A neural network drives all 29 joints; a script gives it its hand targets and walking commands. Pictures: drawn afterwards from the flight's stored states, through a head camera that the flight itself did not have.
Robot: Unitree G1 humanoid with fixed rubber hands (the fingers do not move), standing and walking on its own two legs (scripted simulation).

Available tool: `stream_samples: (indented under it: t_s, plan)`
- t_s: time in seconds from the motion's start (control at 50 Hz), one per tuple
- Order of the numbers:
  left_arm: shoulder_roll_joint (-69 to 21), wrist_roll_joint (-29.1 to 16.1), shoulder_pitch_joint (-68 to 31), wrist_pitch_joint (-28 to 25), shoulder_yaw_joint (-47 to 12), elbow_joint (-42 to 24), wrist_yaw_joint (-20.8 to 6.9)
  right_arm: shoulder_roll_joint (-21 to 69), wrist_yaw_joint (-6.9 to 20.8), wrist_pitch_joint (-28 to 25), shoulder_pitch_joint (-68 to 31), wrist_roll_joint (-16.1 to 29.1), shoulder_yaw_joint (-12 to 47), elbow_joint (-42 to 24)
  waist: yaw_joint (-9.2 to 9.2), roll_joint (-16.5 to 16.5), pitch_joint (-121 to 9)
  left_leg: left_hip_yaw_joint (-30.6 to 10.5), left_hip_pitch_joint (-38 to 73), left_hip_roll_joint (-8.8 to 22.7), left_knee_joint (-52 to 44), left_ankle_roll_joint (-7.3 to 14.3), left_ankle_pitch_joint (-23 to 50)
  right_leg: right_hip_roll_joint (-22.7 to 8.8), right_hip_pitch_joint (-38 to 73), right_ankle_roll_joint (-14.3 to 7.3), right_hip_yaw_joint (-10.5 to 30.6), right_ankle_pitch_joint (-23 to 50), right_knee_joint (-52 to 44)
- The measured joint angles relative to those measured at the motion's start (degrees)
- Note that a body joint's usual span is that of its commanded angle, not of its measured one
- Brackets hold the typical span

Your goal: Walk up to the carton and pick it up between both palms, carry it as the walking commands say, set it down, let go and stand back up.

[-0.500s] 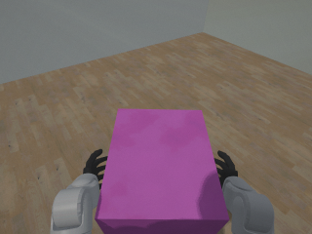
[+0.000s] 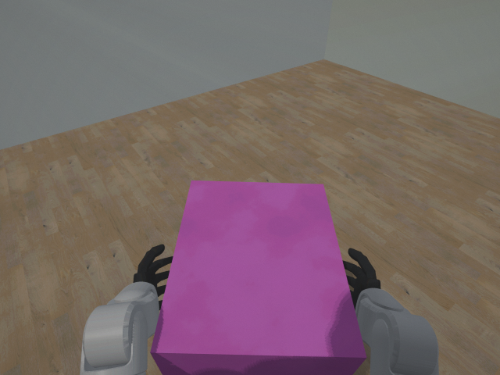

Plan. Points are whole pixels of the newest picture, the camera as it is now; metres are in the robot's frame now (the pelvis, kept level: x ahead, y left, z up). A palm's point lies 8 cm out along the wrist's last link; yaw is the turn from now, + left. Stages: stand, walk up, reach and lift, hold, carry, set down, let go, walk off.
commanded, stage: carry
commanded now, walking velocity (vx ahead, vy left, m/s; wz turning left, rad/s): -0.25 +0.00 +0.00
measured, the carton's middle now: (254, 293) +0.26 +0.00 +0.02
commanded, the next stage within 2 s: none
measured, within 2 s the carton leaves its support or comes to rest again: neither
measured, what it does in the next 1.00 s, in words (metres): walks backwards: left foot, then right foot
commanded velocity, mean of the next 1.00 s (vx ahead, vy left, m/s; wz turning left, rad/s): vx -0.25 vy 0.00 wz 0.00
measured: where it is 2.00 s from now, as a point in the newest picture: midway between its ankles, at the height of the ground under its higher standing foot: outside the picture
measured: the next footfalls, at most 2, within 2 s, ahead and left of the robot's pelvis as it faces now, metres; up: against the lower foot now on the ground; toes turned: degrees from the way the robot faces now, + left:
left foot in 0.24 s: -0.06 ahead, +0.13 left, +0.00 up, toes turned +4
right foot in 0.56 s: -0.16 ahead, -0.11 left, +0.00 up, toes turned -3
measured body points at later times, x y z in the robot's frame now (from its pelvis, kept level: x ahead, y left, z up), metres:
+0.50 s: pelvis -0.18 +0.01 -0.01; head -0.20 +0.01 +0.44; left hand +0.05 +0.19 +0.06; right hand +0.08 -0.13 +0.06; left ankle -0.10 +0.13 -0.73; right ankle -0.17 -0.11 -0.70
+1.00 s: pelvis -0.36 +0.00 +0.00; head -0.38 +0.01 +0.45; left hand -0.13 +0.18 +0.06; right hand -0.10 -0.14 +0.07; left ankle -0.33 +0.11 -0.73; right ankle -0.30 -0.11 -0.68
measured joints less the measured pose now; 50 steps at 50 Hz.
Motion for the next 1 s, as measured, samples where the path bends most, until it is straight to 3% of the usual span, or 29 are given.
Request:
stream_samples:
  t_s: [0.04,0.08,0.2,0.26,0.3,0.34,0.42,0.52,0.56,0.58,0.64,0.68,0.72,0.82,0.88,0.94,1.0]
  plan:
    - [-0.13,-0.08,1.31,-0.44,-0.12,-0.94,-0.11,-0.03,-0.05,0.51,-0.12,0.04,0.25,-0.50,-0.55,-1.00,0.85,-0.53,-0.28,-0.59,8.73,-0.06,0.40,-0.71,-0.17,-0.05,0.68,2.05,-1.68]
    - [-0.18,0.05,1.60,-0.78,-0.14,-2.18,-0.11,-0.08,-0.09,0.22,-0.63,0.52,0.30,-0.85,-1.05,-1.87,1.44,-0.09,1.76,-0.46,10.04,-0.19,-0.72,-1.33,-1.18,0.04,1.31,3.91,-2.55]
    - [0.00,0.37,-0.25,-1.65,-0.62,-4.49,-0.19,-0.17,-0.15,-1.17,-2.21,1.68,-0.52,-2.88,-1.72,-2.71,0.69,1.49,13.52,-0.58,-8.98,0.10,-4.02,-2.36,-6.68,0.45,0.89,8.41,-3.34]
    - [0.22,0.31,-0.92,-1.89,-0.06,-3.86,-0.29,-0.15,-0.13,-1.45,-3.15,1.39,-0.31,-1.93,-2.12,-3.67,0.16,1.62,18.22,-1.59,-20.65,0.85,2.03,-3.29,-9.44,1.27,0.44,10.10,-2.43]
    - [0.03,0.36,0.04,-1.78,0.62,-2.97,-0.33,-0.14,-0.06,-1.48,-2.98,0.94,0.32,-0.03,-1.92,-3.92,0.28,1.37,16.91,-1.85,-19.29,1.60,3.41,-3.36,-10.52,2.86,1.17,2.81,0.96]
    - [0.00,0.64,1.02,-0.98,0.79,-3.25,-0.27,-0.13,0.17,-1.45,-2.18,0.84,0.92,0.89,-1.44,-3.05,0.48,0.70,15.51,-1.00,-18.07,2.01,3.70,-2.41,-12.57,3.72,2.03,-4.17,10.75]
    - [0.00,0.68,0.66,-0.13,0.73,-3.96,-0.06,-0.01,0.55,-2.26,-0.94,0.82,1.10,0.38,0.93,-2.48,1.63,0.14,12.50,0.16,-17.72,1.81,6.09,-1.31,-13.55,4.31,3.76,-7.38,23.29]
    - [0.26,-0.28,-0.23,-1.25,0.50,-5.08,0.15,-0.04,0.65,-2.87,-1.38,0.67,1.03,-1.88,2.03,-1.14,3.26,0.27,7.94,0.97,-17.40,1.28,9.71,-0.79,-5.82,4.57,3.41,-9.23,13.36]
    - [-0.04,-0.65,-0.79,-1.85,0.81,-5.52,0.17,-0.08,0.63,-3.31,-1.63,0.63,0.99,-2.82,2.08,-0.27,3.81,0.40,5.96,1.47,-16.85,0.75,11.04,-0.28,-1.47,3.94,2.66,-6.11,4.09]
    - [-0.10,-0.68,-0.95,-2.54,0.47,-4.70,0.15,-0.13,0.62,-3.45,-1.77,0.69,0.46,-2.71,1.74,1.74,4.41,-0.47,5.34,2.62,-16.52,0.57,11.44,1.03,-1.33,3.02,1.85,-4.01,2.65]
    - [-0.01,-0.39,-0.31,-2.36,-0.57,-2.57,0.09,0.04,0.60,-3.10,0.37,0.57,-0.07,-2.34,0.60,1.18,4.12,-0.59,2.57,1.12,-6.56,-0.15,-1.35,0.32,-2.62,1.32,1.97,-0.18,1.51]
    - [-0.08,-0.32,0.66,-2.37,-0.85,-2.35,-0.13,0.10,0.52,-2.44,1.04,0.36,0.01,-2.68,-0.56,-0.25,4.20,0.41,1.81,-0.12,2.32,0.03,-3.24,-0.92,-2.97,1.14,2.54,1.84,-0.02]
    - [-0.16,-0.25,1.50,-2.82,-0.86,-3.24,-0.34,0.06,0.43,-2.17,0.73,0.50,0.24,-3.15,-1.72,-1.25,4.47,1.11,3.30,-0.45,5.39,0.13,-3.15,-1.55,-3.64,1.20,2.96,3.85,-1.37]
    - [-0.11,0.18,0.91,-3.37,-1.32,-6.60,-0.39,-0.09,0.25,-2.71,-0.86,1.90,-0.21,-5.34,-2.77,-2.66,3.60,1.61,13.07,-0.84,-8.65,0.73,-4.20,-1.92,-7.53,1.39,2.88,8.00,-2.54]
    - [0.07,0.36,-0.24,-3.44,-0.55,-6.75,-0.45,-0.12,0.26,-3.25,-2.46,1.95,-0.03,-4.41,-3.00,-4.45,2.89,1.77,17.44,-1.90,-19.74,0.99,2.37,-2.99,-10.48,2.11,2.77,9.01,-0.74]
    - [0.00,0.74,0.42,-2.14,0.15,-5.69,-0.41,-0.13,0.44,-2.68,-2.50,1.40,0.54,-1.71,-2.17,-4.00,2.37,0.80,15.30,-1.15,-17.68,1.60,3.15,-2.22,-12.58,3.63,2.55,-3.15,7.74]
    - [0.00,0.78,0.58,-0.59,0.82,-5.16,-0.32,-0.08,0.57,-2.12,-2.02,0.90,1.16,-0.41,-0.42,-2.98,2.35,-0.12,13.30,0.19,-17.06,1.51,4.33,-1.09,-14.23,4.19,3.12,-7.31,20.60]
